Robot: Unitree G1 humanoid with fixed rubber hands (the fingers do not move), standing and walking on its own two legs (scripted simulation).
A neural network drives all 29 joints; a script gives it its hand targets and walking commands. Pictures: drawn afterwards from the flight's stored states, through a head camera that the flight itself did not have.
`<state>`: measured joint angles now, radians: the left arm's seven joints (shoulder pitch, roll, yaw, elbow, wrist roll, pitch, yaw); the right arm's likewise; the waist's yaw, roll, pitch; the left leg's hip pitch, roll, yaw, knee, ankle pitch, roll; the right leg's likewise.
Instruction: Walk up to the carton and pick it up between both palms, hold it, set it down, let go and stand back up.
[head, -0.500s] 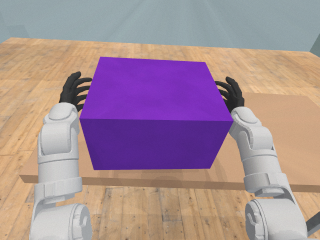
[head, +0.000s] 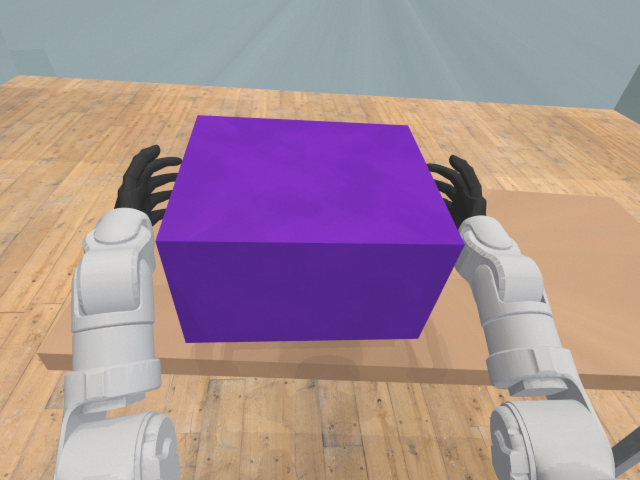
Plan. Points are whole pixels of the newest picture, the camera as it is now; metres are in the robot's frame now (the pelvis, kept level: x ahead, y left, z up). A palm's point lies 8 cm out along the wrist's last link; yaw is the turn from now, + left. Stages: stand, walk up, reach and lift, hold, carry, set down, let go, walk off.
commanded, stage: hold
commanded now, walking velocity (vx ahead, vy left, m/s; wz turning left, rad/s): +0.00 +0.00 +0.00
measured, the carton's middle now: (306, 225) +0.40 +0.00 +0.16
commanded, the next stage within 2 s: none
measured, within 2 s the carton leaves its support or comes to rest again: neither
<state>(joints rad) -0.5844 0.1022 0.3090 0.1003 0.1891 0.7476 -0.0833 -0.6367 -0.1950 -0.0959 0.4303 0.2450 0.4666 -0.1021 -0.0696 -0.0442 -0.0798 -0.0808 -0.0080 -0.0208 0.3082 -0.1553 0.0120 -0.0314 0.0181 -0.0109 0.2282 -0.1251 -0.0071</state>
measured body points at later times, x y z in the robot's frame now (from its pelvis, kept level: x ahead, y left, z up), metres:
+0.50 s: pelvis +0.00 -0.01 +0.00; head -0.06 +0.01 +0.45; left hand +0.36 +0.19 +0.21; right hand +0.37 -0.20 +0.22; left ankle +0.01 +0.11 -0.75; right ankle +0.00 -0.12 -0.75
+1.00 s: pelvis +0.00 +0.00 +0.00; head -0.06 +0.03 +0.45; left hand +0.37 +0.20 +0.21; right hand +0.37 -0.20 +0.21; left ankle +0.01 +0.11 -0.75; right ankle +0.00 -0.12 -0.75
